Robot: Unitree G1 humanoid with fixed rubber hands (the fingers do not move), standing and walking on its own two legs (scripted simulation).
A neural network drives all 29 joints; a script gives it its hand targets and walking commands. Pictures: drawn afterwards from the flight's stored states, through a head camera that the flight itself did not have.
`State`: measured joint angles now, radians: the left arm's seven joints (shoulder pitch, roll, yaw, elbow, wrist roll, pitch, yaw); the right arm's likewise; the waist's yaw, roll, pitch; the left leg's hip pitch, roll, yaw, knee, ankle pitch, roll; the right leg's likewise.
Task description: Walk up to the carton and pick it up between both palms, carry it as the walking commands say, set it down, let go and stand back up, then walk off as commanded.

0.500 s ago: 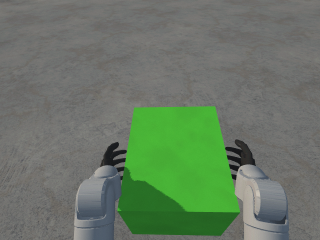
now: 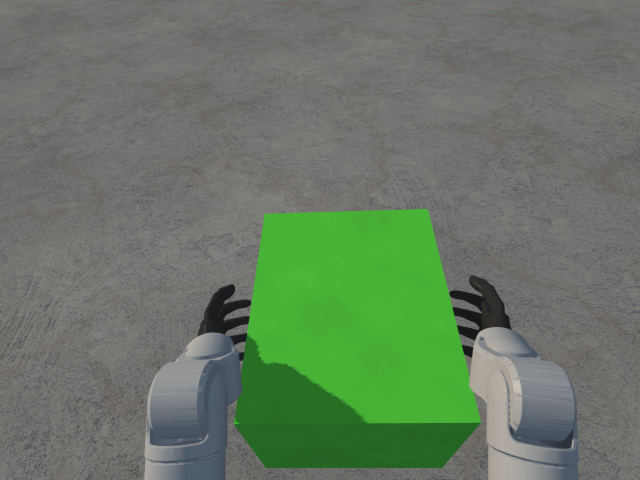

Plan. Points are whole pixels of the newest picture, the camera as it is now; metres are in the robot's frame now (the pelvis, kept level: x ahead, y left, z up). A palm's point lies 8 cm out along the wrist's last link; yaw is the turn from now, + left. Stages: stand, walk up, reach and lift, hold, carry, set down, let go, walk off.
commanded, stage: carry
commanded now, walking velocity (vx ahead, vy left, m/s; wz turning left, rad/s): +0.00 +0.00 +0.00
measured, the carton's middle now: (349, 334) +0.32 +0.00 +0.01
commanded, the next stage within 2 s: hold in 1.82 s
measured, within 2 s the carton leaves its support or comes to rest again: neither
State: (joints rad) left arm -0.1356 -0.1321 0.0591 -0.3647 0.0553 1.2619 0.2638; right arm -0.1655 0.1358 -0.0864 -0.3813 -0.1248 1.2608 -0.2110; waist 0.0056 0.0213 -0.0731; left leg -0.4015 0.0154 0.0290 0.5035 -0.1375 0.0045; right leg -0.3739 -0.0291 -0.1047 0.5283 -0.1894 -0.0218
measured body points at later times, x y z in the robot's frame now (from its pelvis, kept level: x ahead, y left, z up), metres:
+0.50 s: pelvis +0.02 +0.00 +0.00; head +0.01 +0.01 +0.45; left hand +0.29 +0.16 +0.07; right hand +0.30 -0.15 +0.09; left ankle +0.08 +0.12 -0.73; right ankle +0.05 -0.11 -0.73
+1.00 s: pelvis +0.04 +0.00 +0.00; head +0.04 -0.01 +0.45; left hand +0.32 +0.15 +0.06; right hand +0.32 -0.16 +0.06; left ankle +0.08 +0.12 -0.73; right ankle +0.05 -0.11 -0.73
